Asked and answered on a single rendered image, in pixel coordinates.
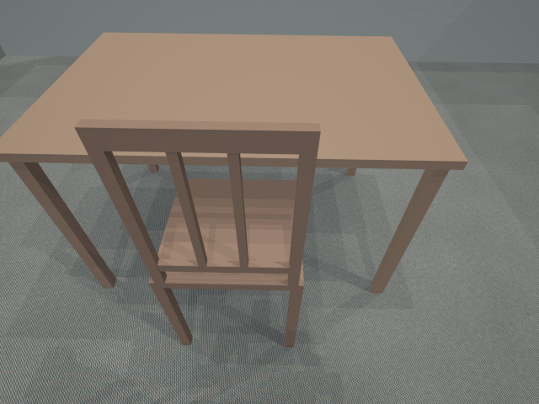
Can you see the chair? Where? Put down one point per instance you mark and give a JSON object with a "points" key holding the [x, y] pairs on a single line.
{"points": [[221, 234]]}

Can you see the table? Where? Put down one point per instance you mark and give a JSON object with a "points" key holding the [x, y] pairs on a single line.
{"points": [[372, 110]]}

